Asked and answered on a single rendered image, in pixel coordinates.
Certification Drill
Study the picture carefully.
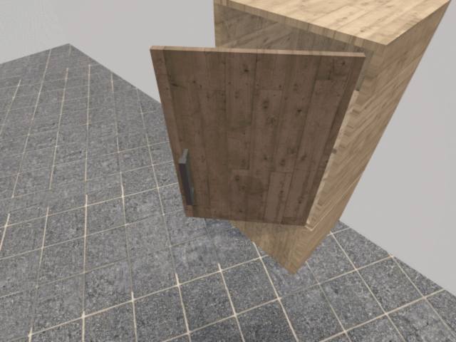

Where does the handle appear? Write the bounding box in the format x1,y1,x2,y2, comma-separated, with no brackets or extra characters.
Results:
178,149,195,205

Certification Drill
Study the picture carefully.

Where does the cupboard door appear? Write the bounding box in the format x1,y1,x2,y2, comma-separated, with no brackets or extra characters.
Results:
150,46,366,226

